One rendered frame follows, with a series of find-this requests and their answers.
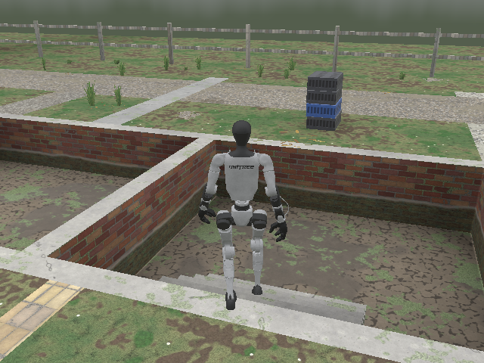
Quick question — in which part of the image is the left robot upper arm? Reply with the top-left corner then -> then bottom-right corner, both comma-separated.
205,153 -> 226,194

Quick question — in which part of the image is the right robot hand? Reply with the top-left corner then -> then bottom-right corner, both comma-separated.
269,221 -> 287,242

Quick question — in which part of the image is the right robot thigh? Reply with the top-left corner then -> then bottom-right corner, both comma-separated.
250,209 -> 267,253

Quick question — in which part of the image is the right robot upper arm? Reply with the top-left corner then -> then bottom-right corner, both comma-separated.
257,153 -> 277,197

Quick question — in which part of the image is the robot right forearm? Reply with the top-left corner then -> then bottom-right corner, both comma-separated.
269,185 -> 286,223

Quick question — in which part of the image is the robot left forearm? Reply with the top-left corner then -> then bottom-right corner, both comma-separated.
200,183 -> 213,211

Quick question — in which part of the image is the robot head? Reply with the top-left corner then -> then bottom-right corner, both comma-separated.
228,120 -> 254,157

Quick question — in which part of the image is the left robot hand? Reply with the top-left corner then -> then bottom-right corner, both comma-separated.
198,208 -> 216,224

